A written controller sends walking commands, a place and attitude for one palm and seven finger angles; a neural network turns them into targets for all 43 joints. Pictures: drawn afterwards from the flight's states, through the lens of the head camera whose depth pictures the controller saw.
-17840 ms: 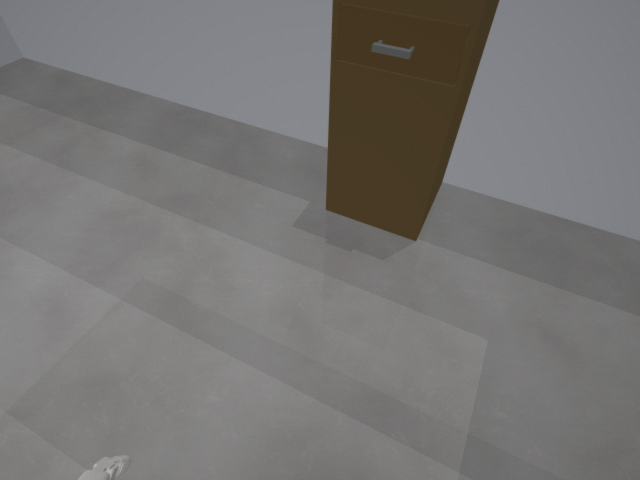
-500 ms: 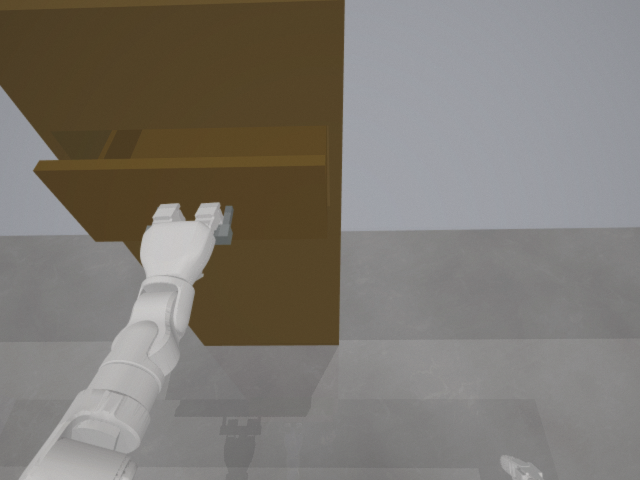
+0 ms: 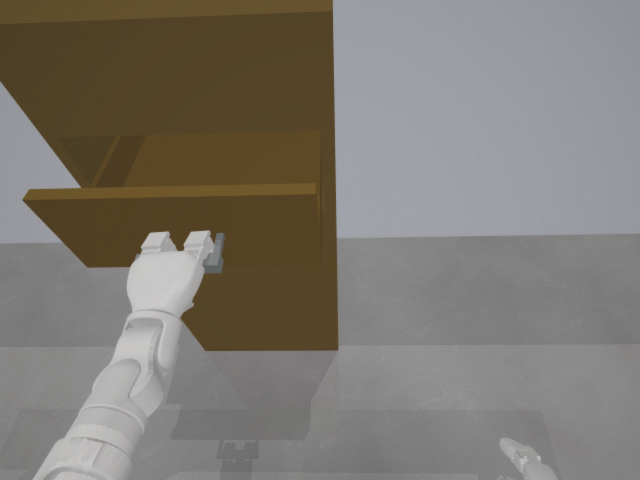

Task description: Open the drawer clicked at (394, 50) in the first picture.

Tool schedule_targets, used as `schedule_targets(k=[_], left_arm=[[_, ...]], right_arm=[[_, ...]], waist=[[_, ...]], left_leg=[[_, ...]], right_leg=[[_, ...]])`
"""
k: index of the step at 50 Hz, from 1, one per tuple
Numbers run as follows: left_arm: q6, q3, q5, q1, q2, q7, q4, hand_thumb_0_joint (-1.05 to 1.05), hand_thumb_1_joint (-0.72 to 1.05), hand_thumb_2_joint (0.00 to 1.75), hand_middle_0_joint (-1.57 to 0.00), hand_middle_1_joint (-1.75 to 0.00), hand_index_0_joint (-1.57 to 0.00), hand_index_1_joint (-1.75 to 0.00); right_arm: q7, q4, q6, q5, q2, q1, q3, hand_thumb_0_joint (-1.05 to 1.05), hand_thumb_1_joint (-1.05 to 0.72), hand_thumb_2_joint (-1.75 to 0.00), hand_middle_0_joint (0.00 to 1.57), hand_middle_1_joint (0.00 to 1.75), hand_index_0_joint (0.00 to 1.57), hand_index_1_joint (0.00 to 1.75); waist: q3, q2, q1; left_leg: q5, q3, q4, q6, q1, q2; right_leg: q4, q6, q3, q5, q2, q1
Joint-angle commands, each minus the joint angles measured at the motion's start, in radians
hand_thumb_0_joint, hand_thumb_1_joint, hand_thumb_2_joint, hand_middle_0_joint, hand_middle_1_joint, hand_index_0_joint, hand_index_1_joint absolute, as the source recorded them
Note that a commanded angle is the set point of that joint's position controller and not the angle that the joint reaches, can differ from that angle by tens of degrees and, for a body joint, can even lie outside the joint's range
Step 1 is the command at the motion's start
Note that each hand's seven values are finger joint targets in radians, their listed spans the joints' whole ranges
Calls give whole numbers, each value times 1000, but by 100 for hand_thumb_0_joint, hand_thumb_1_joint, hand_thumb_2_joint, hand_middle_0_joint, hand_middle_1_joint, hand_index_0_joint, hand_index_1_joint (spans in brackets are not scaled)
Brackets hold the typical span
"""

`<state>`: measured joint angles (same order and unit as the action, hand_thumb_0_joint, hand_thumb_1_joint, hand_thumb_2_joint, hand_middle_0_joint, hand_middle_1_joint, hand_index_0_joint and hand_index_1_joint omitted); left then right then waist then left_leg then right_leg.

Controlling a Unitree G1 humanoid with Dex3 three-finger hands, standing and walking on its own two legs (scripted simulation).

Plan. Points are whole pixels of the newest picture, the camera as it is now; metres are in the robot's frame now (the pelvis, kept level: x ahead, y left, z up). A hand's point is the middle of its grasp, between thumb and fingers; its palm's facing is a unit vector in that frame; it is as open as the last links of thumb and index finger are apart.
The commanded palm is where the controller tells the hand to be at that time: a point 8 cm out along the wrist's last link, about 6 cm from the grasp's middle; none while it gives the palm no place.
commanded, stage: pull the drawer open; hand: left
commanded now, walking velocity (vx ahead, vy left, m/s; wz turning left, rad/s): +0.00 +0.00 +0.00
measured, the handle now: (182, 251) +0.41 +0.22 +0.03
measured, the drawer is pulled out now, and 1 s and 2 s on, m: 0.12 0.26 0.30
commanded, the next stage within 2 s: open the thumb to release the handle in 1.58 s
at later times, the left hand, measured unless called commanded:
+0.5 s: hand (172, 341) +0.29 +0.21 +0.01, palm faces +0.01 -0.09 -1.00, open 5.8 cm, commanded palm +0.24 +0.23 +0.05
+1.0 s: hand (158, 398) +0.22 +0.20 +0.01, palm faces +0.02 -0.09 -1.00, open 5.8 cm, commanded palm +0.17 +0.23 +0.05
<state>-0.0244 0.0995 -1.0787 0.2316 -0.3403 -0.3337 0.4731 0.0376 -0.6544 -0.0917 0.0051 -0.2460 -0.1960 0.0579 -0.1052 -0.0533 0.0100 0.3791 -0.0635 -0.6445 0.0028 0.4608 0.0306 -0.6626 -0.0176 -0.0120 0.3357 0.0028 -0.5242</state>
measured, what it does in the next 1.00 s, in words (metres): stands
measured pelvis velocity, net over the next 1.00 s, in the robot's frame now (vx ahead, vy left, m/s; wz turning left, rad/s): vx -0.01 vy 0.00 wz -0.01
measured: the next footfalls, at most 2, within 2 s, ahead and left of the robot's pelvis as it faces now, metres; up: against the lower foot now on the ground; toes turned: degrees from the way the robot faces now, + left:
none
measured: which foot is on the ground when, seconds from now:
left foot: down 0.00-1.00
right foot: down 0.00-1.00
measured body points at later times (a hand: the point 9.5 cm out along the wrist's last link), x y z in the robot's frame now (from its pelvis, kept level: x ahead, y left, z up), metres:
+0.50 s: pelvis +0.00 +0.01 +0.00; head +0.03 -0.02 +0.45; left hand +0.28 +0.21 +0.06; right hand +0.18 -0.23 -0.11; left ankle -0.04 +0.12 -0.72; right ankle -0.01 -0.11 -0.72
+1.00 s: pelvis -0.01 +0.00 +0.00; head +0.02 -0.03 +0.45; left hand +0.21 +0.21 +0.06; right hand +0.19 -0.22 -0.11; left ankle -0.04 +0.12 -0.72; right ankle -0.01 -0.11 -0.72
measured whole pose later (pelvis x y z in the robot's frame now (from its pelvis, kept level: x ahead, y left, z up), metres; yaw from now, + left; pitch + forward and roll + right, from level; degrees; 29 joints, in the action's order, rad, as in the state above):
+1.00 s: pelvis -0.01 +0.00 +0.00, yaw -1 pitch +7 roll +1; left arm -0.02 0.13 -1.09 -0.29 -0.32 -0.39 0.01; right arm 0.02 -0.63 -0.05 -0.02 -0.21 -0.09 0.02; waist -0.08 -0.05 -0.05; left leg 0.39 -0.07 -0.67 0.01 0.40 0.03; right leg -0.70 -0.02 0.00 0.35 0.00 -0.47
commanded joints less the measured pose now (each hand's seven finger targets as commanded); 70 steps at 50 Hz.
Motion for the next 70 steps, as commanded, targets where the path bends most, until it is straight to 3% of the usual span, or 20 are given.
schedule_targets(k=[1,3,6,13,16,22,24,25,26,29,31,35,38,41,44,45,51,55,59,70], left_arm=[[-18,-113,30,56,-179,-31,-203,0,90,90,-40,-135,-40,-135],[-23,-149,33,-9,-204,-32,-217,0,90,90,-40,-135,-40,-135],[-26,-126,36,-51,-174,-34,-257,0,90,90,-40,-135,-40,-135],[-46,-158,27,-111,-204,-50,-332,0,90,90,-40,-135,-40,-135],[-51,-125,23,-156,-165,-56,-367,0,90,90,-40,-135,-40,-135],[-56,-136,32,-246,-164,-58,-435,0,90,90,-40,-135,-40,-135],[-52,-165,32,-297,-185,-62,-467,0,90,90,-40,-135,-40,-135],[-53,-130,32,-327,-145,-63,-481,0,90,90,-40,-135,-40,-135],[-52,-137,32,-321,-150,-65,-501,0,90,90,-40,-135,-40,-135],[-46,-156,24,-398,-163,-75,-563,0,90,90,-40,-135,-40,-135],[-49,-127,24,-425,-132,-79,-586,0,90,90,-40,-135,-40,-135],[-48,-136,15,-435,-139,-94,-622,0,90,90,-40,-135,-40,-135],[-45,-174,13,-467,-171,-101,-613,0,90,90,-40,-135,-40,-135],[-44,-127,2,-446,-132,-108,-619,0,90,90,-40,-135,-40,-135],[-43,-163,2,-484,-169,-114,-624,0,90,90,-40,-135,-40,-135],[-42,-146,3,-462,-153,-115,-643,0,90,90,-40,-135,-40,-135],[-30,-157,23,-589,-148,-108,-656,0,90,90,-40,-135,-40,-135],[-21,-149,26,-620,-143,-105,-693,0,90,90,-40,-135,-40,-135],[-6,-177,27,-706,-161,-113,-740,0,90,90,-40,-135,-40,-135],[18,-190,28,-772,-162,-147,-771,0,90,90,-40,-135,-40,-135]], right_arm=[[5,137,49,-4,-113,54,35,0,-90,-90,20,30,20,30],[4,141,51,-4,-117,64,34,0,-90,-90,20,30,20,30],[3,145,59,-4,-112,78,31,0,-90,-90,20,30,20,30],[3,147,64,-6,-110,110,25,0,-90,-90,20,30,20,30],[-1,151,70,-9,-103,118,21,0,-90,-90,20,30,20,30],[-5,161,77,-11,-97,149,13,0,-90,-90,20,30,20,30],[-6,167,76,-12,-93,161,10,0,-90,-90,20,30,20,30],[-8,175,79,-15,-88,169,8,0,-90,-90,20,30,20,30],[-12,170,80,-14,-89,167,10,0,-90,-90,20,30,20,30],[-19,178,82,-19,-85,178,6,0,-90,-90,20,30,20,30],[-24,181,85,-21,-82,184,5,0,-90,-90,20,30,20,30],[-26,181,84,-25,-79,193,4,0,-90,-90,20,30,20,30],[-21,177,83,-28,-79,203,1,0,-90,-90,20,30,20,30],[-18,177,86,-31,-72,214,-1,0,-90,-90,20,30,20,30],[-13,177,88,-32,-70,222,-4,0,-90,-90,20,30,20,30],[-15,175,86,-33,-70,222,-4,0,-90,-90,20,30,20,30],[-15,181,90,-31,-62,236,-7,0,-90,-90,20,30,20,30],[-16,190,91,-37,-65,248,-12,0,-90,-90,20,30,20,30],[-25,199,91,-39,-65,243,-10,0,-90,-90,20,30,20,30],[-32,204,86,-47,-69,238,-4,0,-90,-90,20,30,20,30]], waist=[[-305,83,-61],[-312,95,-73],[-277,98,-69],[-269,74,-81],[-259,63,-81],[-237,85,-92],[-245,76,-104],[-231,70,-103],[-235,71,-96],[-238,49,-111],[-224,58,-105],[-209,40,-101],[-204,77,-105],[-175,50,-99],[-179,31,-115],[-188,40,-104],[-163,79,-121],[-136,71,-120],[-162,54,-132],[-135,68,-119]], left_leg=[[-444,-4,31,-27,-65,-65],[-459,-2,36,-25,-65,-64],[-434,-5,40,-25,-65,-63],[-424,-3,46,-19,-84,-63],[-449,3,46,-17,-98,-59],[-443,4,46,-15,-105,-59],[-452,6,48,-12,-106,-61],[-453,4,45,-13,-111,-60],[-453,8,45,-12,-117,-57],[-482,9,41,-8,-129,-54],[-478,11,34,-9,-130,-53],[-444,16,31,-8,-130,-53],[-415,16,28,-7,-117,-60],[-358,16,29,-10,-110,-61],[-331,15,32,-8,-107,-68],[-340,18,27,-10,-111,-66],[-314,16,32,-11,-90,-69],[-281,17,33,-12,-73,-72],[-299,18,26,-11,-76,-69],[-239,28,-11,-15,-44,-72]], right_leg=[[37,-11,6,-542,19,302],[35,-12,7,-564,18,318],[41,-10,5,-540,19,301],[45,-16,11,-505,21,296],[37,-17,2,-496,24,281],[40,-15,6,-511,22,284],[35,-17,13,-525,21,300],[35,-16,8,-526,20,288],[35,-16,7,-508,22,281],[28,-19,9,-513,21,281],[26,-19,5,-503,23,266],[26,-22,8,-462,26,247],[29,-22,22,-484,27,258],[32,-21,15,-404,27,222],[36,-24,27,-392,26,237],[34,-24,26,-400,25,233],[38,-21,36,-409,23,251],[43,-20,49,-391,18,242],[31,-24,51,-385,19,246],[16,-23,64,-330,19,180]])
